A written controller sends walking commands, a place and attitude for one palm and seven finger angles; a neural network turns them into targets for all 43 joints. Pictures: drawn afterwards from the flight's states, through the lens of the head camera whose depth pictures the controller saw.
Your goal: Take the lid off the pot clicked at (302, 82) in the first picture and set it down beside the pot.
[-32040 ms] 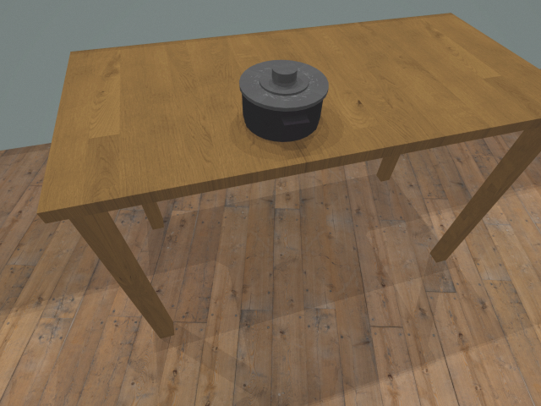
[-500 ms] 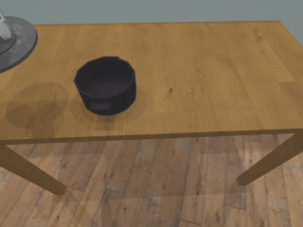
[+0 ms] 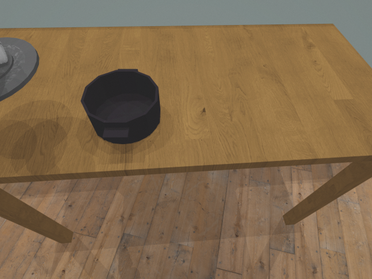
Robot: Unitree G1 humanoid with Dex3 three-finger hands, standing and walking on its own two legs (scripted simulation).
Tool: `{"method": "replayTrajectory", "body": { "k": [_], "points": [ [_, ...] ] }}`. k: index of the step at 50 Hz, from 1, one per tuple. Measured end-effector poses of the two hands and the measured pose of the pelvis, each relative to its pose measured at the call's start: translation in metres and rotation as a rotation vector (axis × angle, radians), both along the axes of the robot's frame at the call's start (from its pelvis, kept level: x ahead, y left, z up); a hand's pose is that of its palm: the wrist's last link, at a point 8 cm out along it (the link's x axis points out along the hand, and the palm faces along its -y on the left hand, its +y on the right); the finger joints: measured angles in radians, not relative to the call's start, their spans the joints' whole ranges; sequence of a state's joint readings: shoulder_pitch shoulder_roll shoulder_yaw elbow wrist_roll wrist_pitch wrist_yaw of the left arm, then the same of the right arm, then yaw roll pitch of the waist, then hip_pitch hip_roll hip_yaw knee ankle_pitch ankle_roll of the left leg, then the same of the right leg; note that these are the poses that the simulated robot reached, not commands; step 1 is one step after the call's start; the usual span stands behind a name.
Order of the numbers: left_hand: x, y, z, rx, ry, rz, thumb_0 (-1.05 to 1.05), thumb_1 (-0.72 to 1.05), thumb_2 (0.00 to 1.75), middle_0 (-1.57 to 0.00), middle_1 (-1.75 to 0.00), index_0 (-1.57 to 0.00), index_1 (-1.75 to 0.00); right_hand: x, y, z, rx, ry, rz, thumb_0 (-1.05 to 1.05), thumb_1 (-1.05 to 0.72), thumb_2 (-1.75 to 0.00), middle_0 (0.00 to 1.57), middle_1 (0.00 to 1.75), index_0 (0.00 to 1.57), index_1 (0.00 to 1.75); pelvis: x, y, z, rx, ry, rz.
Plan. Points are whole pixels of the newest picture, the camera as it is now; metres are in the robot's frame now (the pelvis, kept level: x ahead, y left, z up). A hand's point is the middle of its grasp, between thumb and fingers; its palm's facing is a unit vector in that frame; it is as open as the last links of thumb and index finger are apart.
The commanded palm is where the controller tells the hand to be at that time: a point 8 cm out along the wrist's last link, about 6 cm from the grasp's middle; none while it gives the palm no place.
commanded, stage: lower the lid onto the table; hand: left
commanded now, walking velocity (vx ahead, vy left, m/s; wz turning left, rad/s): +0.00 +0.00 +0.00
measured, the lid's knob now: out of the picture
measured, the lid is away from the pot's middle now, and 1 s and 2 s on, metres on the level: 0.23 0.24 0.23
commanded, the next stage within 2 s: none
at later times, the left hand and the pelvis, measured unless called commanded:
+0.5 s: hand out of the picture +0.44 +0.36 +0.19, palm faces -0.34 -0.24 -0.91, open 5.9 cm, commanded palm +0.46 +0.37 +0.27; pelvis +0.00 +0.00 +0.00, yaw +0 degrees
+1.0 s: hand out of the picture +0.44 +0.36 +0.16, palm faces -0.40 -0.23 -0.89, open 5.8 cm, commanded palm +0.47 +0.38 +0.24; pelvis +0.00 +0.01 -0.01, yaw +0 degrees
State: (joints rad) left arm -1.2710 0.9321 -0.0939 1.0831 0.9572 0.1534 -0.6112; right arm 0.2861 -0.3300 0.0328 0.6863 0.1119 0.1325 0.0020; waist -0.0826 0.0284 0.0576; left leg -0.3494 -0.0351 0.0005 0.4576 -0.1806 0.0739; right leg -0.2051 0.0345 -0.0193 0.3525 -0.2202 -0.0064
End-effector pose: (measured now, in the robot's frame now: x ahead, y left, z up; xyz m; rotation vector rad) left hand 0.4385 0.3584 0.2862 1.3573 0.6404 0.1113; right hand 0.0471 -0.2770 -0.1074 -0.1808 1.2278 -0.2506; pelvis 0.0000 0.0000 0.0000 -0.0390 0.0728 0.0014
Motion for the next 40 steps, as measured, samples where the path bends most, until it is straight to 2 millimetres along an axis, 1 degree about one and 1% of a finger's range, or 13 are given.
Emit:
{"method": "replayTrajectory", "body": {
  "k": [10, 15, 18, 21, 29, 34, 40],
  "points": [
    [0.003, -0.002, -0.013, 0.008, 0.020, -0.022, 0.02, 0.27, 0.84, -0.44, -0.92, -0.87, -1.12, 0.000, 0.002, -0.002, 0.000, 0.011, 0.008, 0.01, -0.90, -0.90, 0.20, 0.30, 0.20, 0.30, 0.000, 0.003, -0.001, -0.001, 0.011, 0.007],
    [0.004, -0.005, -0.016, 0.000, 0.013, -0.041, 0.02, 0.27, 0.84, -0.44, -0.91, -0.87, -1.12, 0.001, 0.004, -0.002, 0.001, -0.001, 0.005, 0.01, -0.90, -0.90, 0.20, 0.30, 0.20, 0.30, 0.000, 0.004, -0.001, -0.001, 0.014, 0.007],
    [0.004, -0.002, -0.024, -0.026, 0.032, -0.032, 0.02, 0.27, 0.84, -0.44, -0.91, -0.87, -1.12, 0.000, 0.005, -0.002, 0.001, -0.006, -0.003, 0.00, -0.90, -0.90, 0.20, 0.30, 0.20, 0.30, -0.001, 0.004, -0.002, -0.002, 0.015, 0.002],
    [0.005, 0.000, -0.032, -0.020, 0.058, -0.029, 0.02, 0.27, 0.84, -0.44, -0.91, -0.87, -1.12, -0.003, 0.005, -0.001, -0.002, 0.000, -0.007, 0.00, -0.90, -0.90, 0.20, 0.30, 0.20, 0.30, -0.001, 0.004, -0.002, -0.002, 0.018, -0.001],
    [0.004, 0.008, -0.038, -0.025, 0.055, -0.031, 0.02, 0.27, 0.84, -0.44, -0.91, -0.87, -1.12, -0.018, 0.002, 0.000, -0.019, 0.038, -0.020, 0.00, -0.90, -0.90, 0.20, 0.30, 0.20, 0.30, -0.002, 0.005, -0.003, -0.005, 0.028, 0.001],
    [0.001, 0.015, -0.048, -0.028, 0.083, -0.016, 0.02, 0.28, 0.84, -0.43, -0.91, -0.87, -1.12, -0.026, 0.002, -0.001, -0.025, 0.058, -0.030, 0.00, -0.90, -0.90, 0.20, 0.30, 0.20, 0.30, -0.002, 0.006, -0.003, -0.007, 0.032, -0.001],
    [0.001, 0.017, -0.056, -0.029, 0.091, -0.032, 0.02, 0.28, 0.84, -0.43, -0.91, -0.87, -1.12, -0.032, 0.002, 0.001, -0.038, 0.075, -0.030, 0.00, -0.90, -0.90, 0.20, 0.30, 0.20, 0.30, -0.003, 0.008, -0.004, -0.009, 0.037, 0.001]
  ]
}}
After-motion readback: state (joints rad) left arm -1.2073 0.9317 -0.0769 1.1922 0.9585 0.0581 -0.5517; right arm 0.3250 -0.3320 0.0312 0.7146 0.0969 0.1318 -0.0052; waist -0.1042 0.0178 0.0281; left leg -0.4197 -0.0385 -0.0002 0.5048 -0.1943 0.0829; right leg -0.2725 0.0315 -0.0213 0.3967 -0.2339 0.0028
